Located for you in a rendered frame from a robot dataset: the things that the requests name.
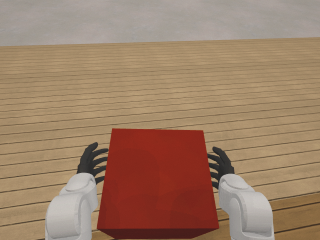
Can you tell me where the robot left hand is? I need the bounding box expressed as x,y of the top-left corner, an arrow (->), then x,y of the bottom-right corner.
76,142 -> 109,185

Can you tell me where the carton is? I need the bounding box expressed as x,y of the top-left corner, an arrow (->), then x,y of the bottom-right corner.
96,128 -> 219,239

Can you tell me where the robot right forearm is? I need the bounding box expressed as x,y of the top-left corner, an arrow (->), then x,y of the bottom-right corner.
218,173 -> 275,240

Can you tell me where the robot left forearm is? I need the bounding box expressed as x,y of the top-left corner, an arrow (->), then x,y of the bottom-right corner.
45,172 -> 99,240

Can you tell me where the robot right hand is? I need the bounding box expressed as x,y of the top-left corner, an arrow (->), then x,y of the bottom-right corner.
207,146 -> 235,190

